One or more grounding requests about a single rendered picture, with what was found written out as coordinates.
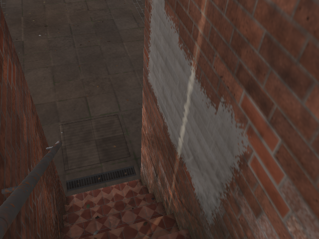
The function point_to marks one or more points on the stairs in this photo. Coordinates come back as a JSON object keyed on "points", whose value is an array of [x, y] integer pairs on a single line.
{"points": [[122, 211]]}

